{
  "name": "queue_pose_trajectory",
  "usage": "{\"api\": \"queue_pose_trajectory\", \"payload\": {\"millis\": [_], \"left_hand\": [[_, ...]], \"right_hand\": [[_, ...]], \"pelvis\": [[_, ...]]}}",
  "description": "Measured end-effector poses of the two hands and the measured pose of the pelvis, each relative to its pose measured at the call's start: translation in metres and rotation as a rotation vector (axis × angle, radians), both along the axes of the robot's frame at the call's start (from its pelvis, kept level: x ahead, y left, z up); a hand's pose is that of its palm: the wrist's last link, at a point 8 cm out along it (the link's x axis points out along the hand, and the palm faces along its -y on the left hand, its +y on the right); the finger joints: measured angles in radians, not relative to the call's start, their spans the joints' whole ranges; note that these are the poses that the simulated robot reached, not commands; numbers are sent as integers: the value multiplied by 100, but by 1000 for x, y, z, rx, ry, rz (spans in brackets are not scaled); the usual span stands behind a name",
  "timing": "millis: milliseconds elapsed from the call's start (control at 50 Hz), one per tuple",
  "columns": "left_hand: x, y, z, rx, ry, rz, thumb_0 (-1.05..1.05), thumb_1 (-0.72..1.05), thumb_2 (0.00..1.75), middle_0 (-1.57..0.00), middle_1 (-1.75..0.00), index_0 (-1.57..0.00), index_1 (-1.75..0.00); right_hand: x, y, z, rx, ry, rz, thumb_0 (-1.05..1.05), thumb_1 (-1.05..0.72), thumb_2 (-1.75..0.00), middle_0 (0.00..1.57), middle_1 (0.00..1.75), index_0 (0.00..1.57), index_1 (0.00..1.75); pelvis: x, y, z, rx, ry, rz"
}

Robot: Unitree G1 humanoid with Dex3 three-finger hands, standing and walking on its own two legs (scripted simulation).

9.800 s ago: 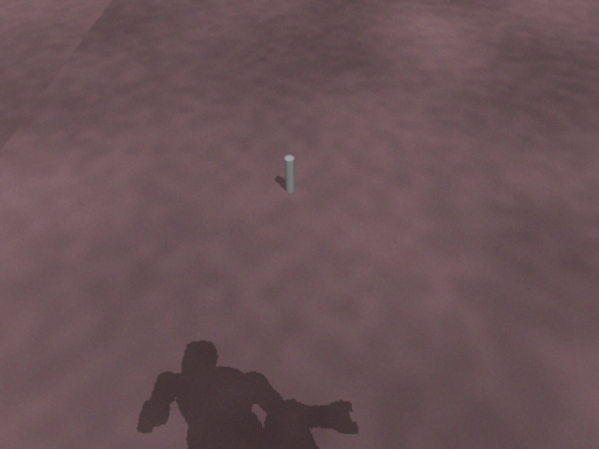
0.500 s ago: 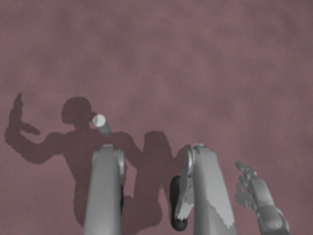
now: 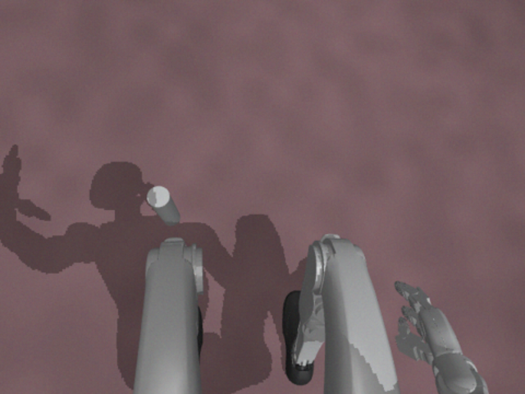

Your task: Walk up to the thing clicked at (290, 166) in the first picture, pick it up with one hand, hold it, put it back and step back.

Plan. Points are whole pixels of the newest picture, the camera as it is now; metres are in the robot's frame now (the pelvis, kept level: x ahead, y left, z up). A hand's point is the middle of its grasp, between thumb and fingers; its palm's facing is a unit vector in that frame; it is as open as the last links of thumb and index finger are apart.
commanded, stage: go down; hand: left
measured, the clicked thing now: (165, 208) +0.42 +0.19 -0.31
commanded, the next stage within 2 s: approach in 0.54 s
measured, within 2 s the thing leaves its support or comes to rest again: neither
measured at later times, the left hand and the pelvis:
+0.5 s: hand out of the picture +0.35 +0.39 -0.02, palm faces +0.09 -0.99 -0.10, open 17.6 cm; pelvis +0.00 +0.00 -0.01, yaw +0 degrees
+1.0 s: hand (20, 206) +0.36 +0.36 -0.09, palm faces +0.07 -1.00 +0.00, open 17.6 cm; pelvis -0.01 +0.00 -0.06, yaw -2 degrees
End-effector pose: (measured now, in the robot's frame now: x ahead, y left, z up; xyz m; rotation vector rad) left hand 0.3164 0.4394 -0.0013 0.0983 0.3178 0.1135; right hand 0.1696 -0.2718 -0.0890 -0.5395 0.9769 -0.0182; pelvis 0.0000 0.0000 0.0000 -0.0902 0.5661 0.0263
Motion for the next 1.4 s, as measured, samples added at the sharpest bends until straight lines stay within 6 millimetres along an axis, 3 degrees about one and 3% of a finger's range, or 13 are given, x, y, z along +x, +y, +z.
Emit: {"api": "queue_pose_trajectory", "payload": {"millis": [400, 720, 820, 940, 1180, 1400], "left_hand": [[11, 5, -4, 1, -41, -10, -2, -56, 6, -4, -6, -4, -6], [8, 5, -4, -10, -82, -11, -2, -53, 6, -5, -7, -4, -7], [8, 1, -14, -30, -123, -8, -2, -55, 4, -5, -7, -4, -8], [14, -16, -56, -65, -194, -21, -2, -57, 4, -5, -8, -5, -9], [28, -75, -188, -140, -190, -107, -2, -57, 5, -6, -10, -5, -10], [23, -102, -255, -150, -160, -124, -2, -46, 7, -5, -10, -5, -10]], "right_hand": [[-2, -1, -14, -1, 21, 8, 1, -89, -90, 21, 30, 20, 30], [-3, 0, -17, -1, 18, 8, 1, -89, -90, 21, 30, 20, 30], [-4, -1, -21, -2, 13, 21, 1, -89, -89, 21, 30, 20, 30], [-5, -2, -36, -21, 28, 62, 1, -90, -89, 21, 30, 20, 30], [-6, 5, -70, -100, 102, 175, 1, -90, -89, 21, 30, 20, 30], [-3, 16, -81, -171, 165, 294, 1, -90, -89, 21, 30, 20, 30]], "pelvis": [[0, 0, -13, -1, 0, 0], [-2, 1, -17, -2, -9, 3], [-4, 1, -23, 0, -17, -1], [-6, 1, -42, -6, -38, -12], [-8, 4, -96, -58, -134, -41], [-12, 8, -120, -101, -232, -65]]}}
